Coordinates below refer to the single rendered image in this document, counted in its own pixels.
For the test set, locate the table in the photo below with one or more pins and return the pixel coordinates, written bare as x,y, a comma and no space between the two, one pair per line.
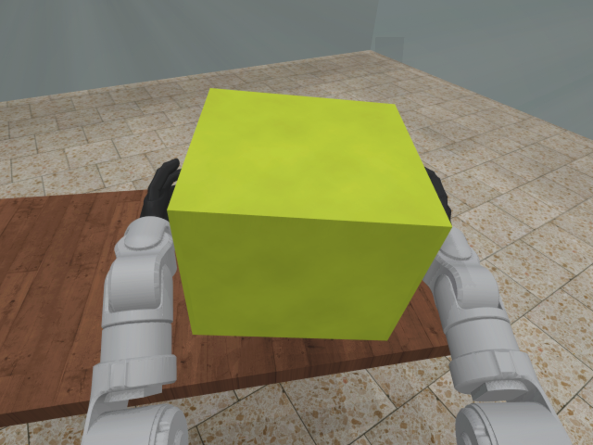
55,253

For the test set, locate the robot left hand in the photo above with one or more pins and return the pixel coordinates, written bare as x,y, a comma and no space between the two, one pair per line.
160,190

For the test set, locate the robot right hand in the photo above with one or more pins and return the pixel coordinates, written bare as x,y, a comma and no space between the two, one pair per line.
440,191

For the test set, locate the robot right upper arm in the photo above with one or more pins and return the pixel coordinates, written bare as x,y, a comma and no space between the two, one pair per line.
508,423

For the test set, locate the robot left forearm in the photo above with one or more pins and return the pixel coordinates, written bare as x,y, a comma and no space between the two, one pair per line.
136,357

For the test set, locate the carton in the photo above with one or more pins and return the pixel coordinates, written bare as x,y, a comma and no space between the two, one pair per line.
300,216

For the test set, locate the robot right forearm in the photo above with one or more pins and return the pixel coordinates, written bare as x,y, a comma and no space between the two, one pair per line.
486,360

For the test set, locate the robot left upper arm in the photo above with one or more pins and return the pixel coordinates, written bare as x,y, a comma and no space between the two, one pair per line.
161,424

